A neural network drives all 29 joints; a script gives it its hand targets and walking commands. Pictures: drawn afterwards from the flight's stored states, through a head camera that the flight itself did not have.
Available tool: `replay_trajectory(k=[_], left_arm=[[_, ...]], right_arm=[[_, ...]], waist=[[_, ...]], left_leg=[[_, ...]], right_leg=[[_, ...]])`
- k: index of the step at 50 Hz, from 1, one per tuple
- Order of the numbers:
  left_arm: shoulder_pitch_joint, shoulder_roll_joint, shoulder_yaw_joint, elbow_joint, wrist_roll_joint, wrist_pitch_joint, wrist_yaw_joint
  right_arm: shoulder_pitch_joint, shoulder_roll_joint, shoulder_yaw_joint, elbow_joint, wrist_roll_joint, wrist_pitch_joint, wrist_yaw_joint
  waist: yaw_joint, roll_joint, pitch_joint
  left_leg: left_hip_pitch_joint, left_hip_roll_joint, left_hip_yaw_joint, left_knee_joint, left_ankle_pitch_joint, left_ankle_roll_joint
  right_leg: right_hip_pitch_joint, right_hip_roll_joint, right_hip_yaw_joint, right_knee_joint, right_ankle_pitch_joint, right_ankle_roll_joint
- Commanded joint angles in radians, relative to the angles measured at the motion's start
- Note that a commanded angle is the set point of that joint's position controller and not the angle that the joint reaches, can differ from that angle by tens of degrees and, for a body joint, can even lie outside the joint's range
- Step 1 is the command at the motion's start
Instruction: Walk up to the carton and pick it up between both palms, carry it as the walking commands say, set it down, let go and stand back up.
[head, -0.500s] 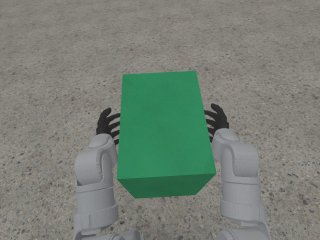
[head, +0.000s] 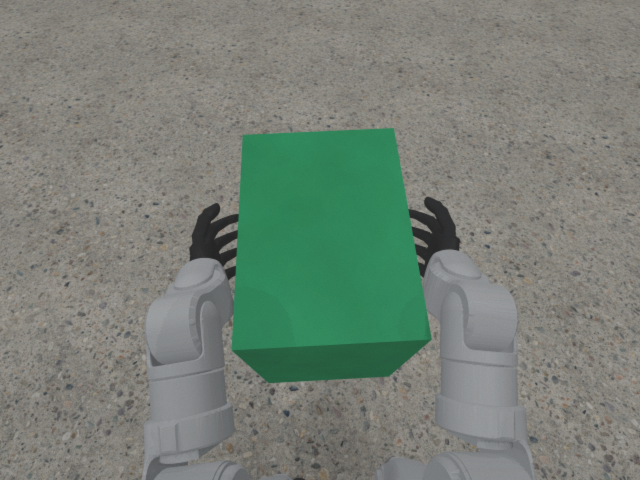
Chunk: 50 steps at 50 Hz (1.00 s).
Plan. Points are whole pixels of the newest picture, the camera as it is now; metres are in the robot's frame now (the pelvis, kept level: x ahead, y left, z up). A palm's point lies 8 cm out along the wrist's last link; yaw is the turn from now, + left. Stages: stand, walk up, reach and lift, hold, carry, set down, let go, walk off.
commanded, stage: carry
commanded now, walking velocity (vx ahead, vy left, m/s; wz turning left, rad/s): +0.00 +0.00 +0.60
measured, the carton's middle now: (324, 269) +0.36 +0.01 +0.04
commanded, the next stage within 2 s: none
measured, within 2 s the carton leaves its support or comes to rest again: neither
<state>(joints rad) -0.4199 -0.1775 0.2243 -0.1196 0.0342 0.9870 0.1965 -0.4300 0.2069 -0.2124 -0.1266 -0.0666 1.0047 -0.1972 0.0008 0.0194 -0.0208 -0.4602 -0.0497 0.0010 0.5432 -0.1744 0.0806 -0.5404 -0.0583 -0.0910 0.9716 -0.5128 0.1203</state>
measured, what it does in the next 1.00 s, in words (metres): steps on the spot: right foot, then left foot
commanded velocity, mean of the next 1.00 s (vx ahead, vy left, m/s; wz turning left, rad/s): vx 0.00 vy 0.00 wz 0.07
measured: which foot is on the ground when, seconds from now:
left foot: down 0.00-0.18, up 0.20-0.44, down 0.46-1.00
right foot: up 0.00-0.16, down 0.18-1.00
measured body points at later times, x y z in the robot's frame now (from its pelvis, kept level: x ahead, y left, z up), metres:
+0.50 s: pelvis -0.05 +0.00 +0.00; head -0.06 +0.00 +0.45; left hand +0.25 +0.20 +0.10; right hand +0.31 -0.07 +0.10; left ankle -0.06 +0.12 -0.73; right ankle -0.04 -0.13 -0.73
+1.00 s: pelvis -0.09 +0.01 +0.00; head -0.12 +0.00 +0.45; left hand +0.21 +0.20 +0.11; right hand +0.26 -0.07 +0.11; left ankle -0.06 +0.12 -0.73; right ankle -0.04 -0.13 -0.73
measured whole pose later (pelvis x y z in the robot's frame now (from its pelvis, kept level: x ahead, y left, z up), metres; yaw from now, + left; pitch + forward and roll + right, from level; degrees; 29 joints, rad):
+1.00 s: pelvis -0.09 +0.01 +0.00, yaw +11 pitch +2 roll +0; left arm -0.46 -0.18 0.25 0.05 0.08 1.04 0.19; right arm -0.45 0.18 -0.23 0.03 -0.08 1.04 -0.20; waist -0.01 0.00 -0.12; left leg -0.35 0.02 0.09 0.49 -0.17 0.02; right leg -0.32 -0.11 -0.16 0.51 -0.21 0.03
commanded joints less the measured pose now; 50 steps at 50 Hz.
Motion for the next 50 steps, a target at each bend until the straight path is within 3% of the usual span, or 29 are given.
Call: replay_trajectory(k=[1, 5, 7, 8, 9, 10, 11, 12, 13, 14, 16, 19, 21, 22, 23, 24, 25, 26, 28, 30, 32, 36, 43, 50], left_arm=[[-0.493, -0.759, -0.648, -0.012, -0.191, 0.021, -0.050], [-0.470, -0.738, -0.622, 0.004, -0.176, 0.028, -0.040], [-0.463, -0.729, -0.602, 0.015, -0.168, 0.029, -0.035], [-0.453, -0.722, -0.586, 0.026, -0.162, 0.030, -0.033], [-0.446, -0.710, -0.571, 0.032, -0.161, 0.031, -0.033], [-0.514, -0.692, -0.568, 0.044, -0.159, 0.024, -0.031], [-0.463, -0.708, -0.572, 0.035, -0.158, 0.028, -0.036], [-0.511, -0.718, -0.576, 0.013, -0.159, 0.025, -0.040], [-0.534, -0.717, -0.568, -0.001, -0.156, 0.024, -0.042], [-0.520, -0.718, -0.562, -0.001, -0.150, 0.023, -0.044], [-0.510, -0.695, -0.545, 0.005, -0.152, 0.024, -0.044], [-0.456, -0.672, -0.527, 0.035, -0.134, 0.042, -0.043], [-0.440, -0.672, -0.523, 0.048, -0.128, 0.049, -0.041], [-0.448, -0.673, -0.522, 0.061, -0.128, 0.050, -0.039], [-0.449, -0.676, -0.524, 0.071, -0.129, 0.049, -0.038], [-0.436, -0.679, -0.525, 0.080, -0.127, 0.050, -0.037], [-0.521, -0.692, -0.547, 0.066, -0.148, 0.054, -0.046], [-0.492, -0.720, -0.557, 0.060, -0.150, 0.057, -0.052], [-0.573, -0.768, -0.590, 0.045, -0.180, 0.043, -0.063], [-0.605, -0.781, -0.602, 0.059, -0.194, 0.039, -0.068], [-0.609, -0.782, -0.603, 0.081, -0.194, 0.040, -0.070], [-0.594, -0.779, -0.587, 0.119, -0.179, 0.049, -0.070], [-0.595, -0.789, -0.554, 0.160, -0.151, 0.052, -0.068], [-0.589, -0.794, -0.541, 0.157, -0.142, 0.052, -0.067]], right_arm=[[-0.456, 0.695, 0.593, -0.009, 0.179, 0.006, 0.042], [-0.474, 0.680, 0.604, -0.017, 0.188, 0.016, 0.039], [-0.495, 0.673, 0.607, -0.012, 0.191, 0.020, 0.035], [-0.495, 0.668, 0.607, 0.000, 0.188, 0.022, 0.031], [-0.478, 0.669, 0.600, 0.019, 0.182, 0.024, 0.026], [-0.519, 0.667, 0.594, 0.039, 0.170, 0.021, 0.021], [-0.480, 0.680, 0.593, 0.029, 0.171, 0.025, 0.023], [-0.552, 0.699, 0.609, 0.020, 0.188, 0.019, 0.023], [-0.575, 0.710, 0.621, 0.025, 0.200, 0.016, 0.023], [-0.561, 0.721, 0.626, 0.029, 0.203, 0.016, 0.025], [-0.546, 0.714, 0.624, 0.042, 0.208, 0.020, 0.018], [-0.489, 0.695, 0.605, 0.072, 0.199, 0.035, 0.009], [-0.476, 0.698, 0.597, 0.082, 0.198, 0.042, 0.010], [-0.486, 0.700, 0.593, 0.088, 0.197, 0.042, 0.012], [-0.485, 0.703, 0.582, 0.093, 0.194, 0.041, 0.017], [-0.466, 0.697, 0.570, 0.107, 0.188, 0.044, 0.023], [-0.526, 0.681, 0.556, 0.116, 0.179, 0.035, 0.021], [-0.475, 0.701, 0.549, 0.116, 0.175, 0.038, 0.026], [-0.538, 0.725, 0.558, 0.090, 0.177, 0.022, 0.034], [-0.544, 0.720, 0.546, 0.101, 0.162, 0.017, 0.032], [-0.532, 0.715, 0.535, 0.119, 0.151, 0.018, 0.031], [-0.533, 0.704, 0.524, 0.141, 0.145, 0.024, 0.036], [-0.572, 0.726, 0.535, 0.155, 0.164, 0.030, 0.051], [-0.585, 0.743, 0.551, 0.144, 0.181, 0.034, 0.059]], waist=[[-0.039, 0.131, -0.423], [-0.040, 0.146, -0.416], [-0.025, 0.134, -0.419], [-0.015, 0.115, -0.426], [-0.011, 0.009, -0.419], [-0.003, -0.228, -0.386], [-0.005, -0.292, -0.325], [-0.004, -0.148, -0.288], [-0.003, -0.080, -0.284], [-0.005, -0.084, -0.287], [-0.006, -0.170, -0.296], [-0.001, -0.236, -0.312], [-0.005, -0.225, -0.324], [-0.015, -0.198, -0.339], [-0.016, -0.168, -0.375], [-0.008, -0.092, -0.386], [-0.011, 0.126, -0.406], [-0.017, 0.159, -0.398], [-0.011, 0.105, -0.391], [-0.014, 0.067, -0.377], [-0.015, 0.045, -0.378], [-0.012, 0.051, -0.355], [-0.011, 0.031, -0.310], [-0.010, 0.000, -0.307]], left_leg=[[0.376, 0.282, -0.341, -0.144, 0.354, 0.094], [0.324, 0.252, -0.363, -0.160, 0.319, 0.068], [0.252, 0.204, -0.311, -0.141, 0.251, 0.026], [0.170, 0.176, -0.265, -0.126, 0.164, -0.009], [0.057, 0.135, -0.220, -0.057, 0.015, -0.032], [-0.126, 0.028, -0.081, 0.102, -0.164, -0.081], [-0.202, 0.023, 0.004, 0.329, -0.330, -0.085], [-0.188, 0.065, 0.002, 0.455, -0.339, -0.088], [-0.157, 0.073, -0.002, 0.512, -0.301, -0.083], [-0.148, 0.083, 0.000, 0.513, -0.257, -0.080], [-0.106, 0.074, 0.047, 0.412, -0.235, -0.082], [-0.004, 0.031, 0.114, 0.237, -0.248, -0.085], [0.066, 0.022, 0.132, 0.038, -0.153, -0.079], [0.157, 0.035, 0.140, -0.120, 0.000, -0.076], [0.282, 0.089, 0.096, -0.163, 0.101, -0.067], [0.388, 0.190, 0.006, -0.131, 0.368, -0.053], [0.412, 0.286, -0.099, -0.026, 0.755, 0.008], [0.377, 0.303, -0.108, -0.048, 0.786, 0.034], [0.323, 0.274, -0.068, -0.049, 0.619, 0.009], [0.244, 0.221, -0.034, -0.069, 0.339, -0.024], [0.228, 0.206, -0.033, -0.089, 0.234, -0.030], [0.198, 0.219, -0.064, -0.150, 0.124, -0.027], [0.128, 0.206, -0.061, -0.208, -0.090, -0.044], [0.137, 0.195, -0.042, -0.188, -0.100, -0.053]], right_leg=[[0.004, 0.009, 0.025, -0.074, 0.018, -0.012], [0.123, 0.043, -0.001, -0.251, 0.025, -0.029], [0.283, 0.047, -0.050, -0.457, 0.101, -0.039], [0.418, 0.011, -0.048, -0.564, 0.157, -0.049], [0.538, -0.095, 0.063, -0.624, 0.168, -0.071], [0.586, -0.318, 0.305, -0.682, 0.189, -0.162], [0.478, -0.446, 0.349, -0.691, 0.392, -0.250], [0.442, -0.408, 0.282, -0.640, 0.557, -0.266], [0.411, -0.363, 0.209, -0.616, 0.608, -0.258], [0.413, -0.319, 0.156, -0.593, 0.629, -0.237], [0.443, -0.251, 0.062, -0.529, 0.757, -0.218], [0.446, -0.236, 0.043, -0.488, 0.826, -0.218], [0.464, -0.230, 0.032, -0.452, 0.821, -0.203], [0.448, -0.215, 0.006, -0.421, 0.775, -0.172], [0.389, -0.198, -0.001, -0.377, 0.698, -0.131], [0.282, -0.171, -0.001, -0.342, 0.543, -0.091], [0.221, -0.103, -0.045, -0.324, 0.299, -0.045], [0.227, -0.079, -0.067, -0.325, 0.127, -0.031], [0.283, -0.071, -0.057, -0.384, 0.193, -0.039], [0.325, -0.094, -0.024, -0.429, 0.322, -0.072], [0.336, -0.106, -0.012, -0.444, 0.342, -0.086], [0.332, -0.087, -0.019, -0.459, 0.263, -0.087], [0.341, -0.098, -0.005, -0.503, 0.236, -0.097], [0.322, -0.113, 0.019, -0.547, 0.217, -0.105]])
